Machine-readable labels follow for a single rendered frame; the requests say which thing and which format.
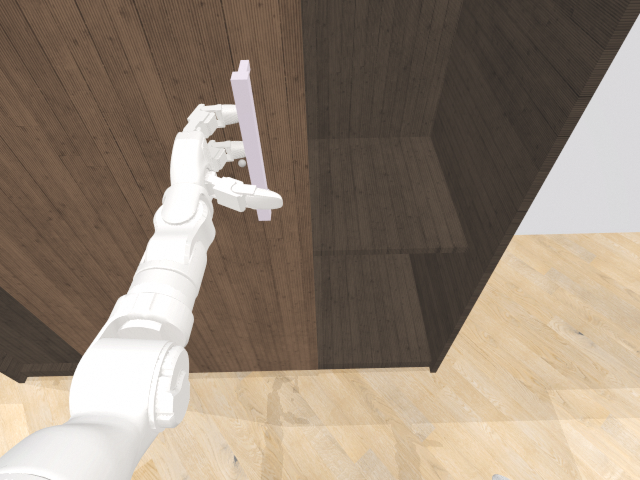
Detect wardrobe door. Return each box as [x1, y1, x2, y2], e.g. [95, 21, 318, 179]
[0, 0, 318, 373]
[0, 286, 83, 364]

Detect robot left hand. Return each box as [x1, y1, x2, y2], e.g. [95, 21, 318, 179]
[170, 104, 283, 212]

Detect robot left upper arm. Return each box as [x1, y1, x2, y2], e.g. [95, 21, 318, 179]
[0, 338, 190, 480]

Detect left robot forearm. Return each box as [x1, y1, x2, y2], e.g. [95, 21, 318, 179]
[69, 183, 216, 415]

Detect handle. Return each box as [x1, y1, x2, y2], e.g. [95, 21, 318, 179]
[230, 60, 271, 221]

